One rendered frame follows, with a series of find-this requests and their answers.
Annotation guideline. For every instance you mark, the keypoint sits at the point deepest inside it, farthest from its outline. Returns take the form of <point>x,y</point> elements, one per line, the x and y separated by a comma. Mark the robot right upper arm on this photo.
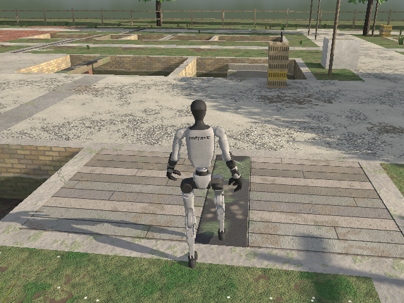
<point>219,132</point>

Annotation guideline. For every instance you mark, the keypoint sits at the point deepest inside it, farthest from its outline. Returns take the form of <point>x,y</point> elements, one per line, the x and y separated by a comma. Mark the robot left hand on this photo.
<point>169,175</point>

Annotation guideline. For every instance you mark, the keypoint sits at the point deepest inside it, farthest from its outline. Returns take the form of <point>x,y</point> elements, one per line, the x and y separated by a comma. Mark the robot right hand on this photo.
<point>237,182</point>

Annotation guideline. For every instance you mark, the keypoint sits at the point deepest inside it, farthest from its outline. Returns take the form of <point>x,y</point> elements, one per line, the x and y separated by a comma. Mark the robot right foot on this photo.
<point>221,235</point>

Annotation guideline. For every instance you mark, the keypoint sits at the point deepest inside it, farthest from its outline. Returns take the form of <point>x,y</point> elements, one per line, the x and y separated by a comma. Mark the left robot thigh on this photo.
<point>187,189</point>

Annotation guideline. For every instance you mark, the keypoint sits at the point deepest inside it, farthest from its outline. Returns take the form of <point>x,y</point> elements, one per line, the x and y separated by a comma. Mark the left robot forearm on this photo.
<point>171,164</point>

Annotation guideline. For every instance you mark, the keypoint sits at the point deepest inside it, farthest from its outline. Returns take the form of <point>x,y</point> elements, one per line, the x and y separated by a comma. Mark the right robot forearm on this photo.
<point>233,168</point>

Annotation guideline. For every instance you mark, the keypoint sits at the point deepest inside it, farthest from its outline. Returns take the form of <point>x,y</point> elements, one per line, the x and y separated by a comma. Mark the robot left upper arm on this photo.
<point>177,143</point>

